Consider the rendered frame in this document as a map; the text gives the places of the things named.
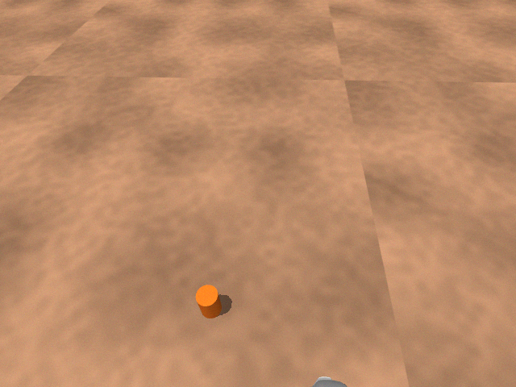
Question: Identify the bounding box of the can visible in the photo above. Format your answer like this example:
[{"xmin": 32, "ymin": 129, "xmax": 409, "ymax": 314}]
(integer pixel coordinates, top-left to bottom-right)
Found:
[{"xmin": 196, "ymin": 285, "xmax": 222, "ymax": 318}]

